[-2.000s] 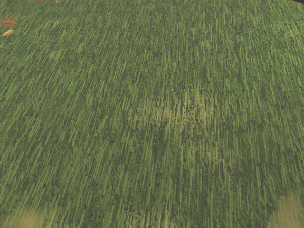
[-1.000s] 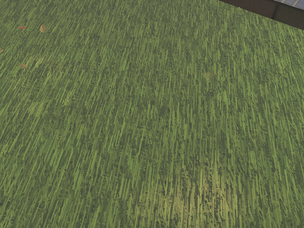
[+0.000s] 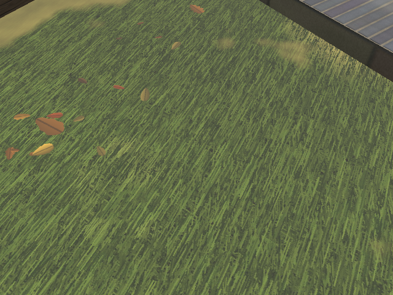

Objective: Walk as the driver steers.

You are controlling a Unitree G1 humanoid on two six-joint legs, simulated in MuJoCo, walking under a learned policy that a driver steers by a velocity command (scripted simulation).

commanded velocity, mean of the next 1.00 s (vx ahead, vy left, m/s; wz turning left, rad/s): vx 0.50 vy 0.00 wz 0.59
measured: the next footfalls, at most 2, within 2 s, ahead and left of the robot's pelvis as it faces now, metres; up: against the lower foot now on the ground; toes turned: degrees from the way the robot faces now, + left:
left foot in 0.32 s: +0.32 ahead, +0.17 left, +0.00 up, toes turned +14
right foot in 0.80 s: +0.64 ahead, +0.07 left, +0.00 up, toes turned +32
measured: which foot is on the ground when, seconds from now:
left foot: up 0.00-0.30, down 0.32-0.80, up 0.82-1.00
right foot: down 0.00-0.34, up 0.36-0.78, down 0.80-1.00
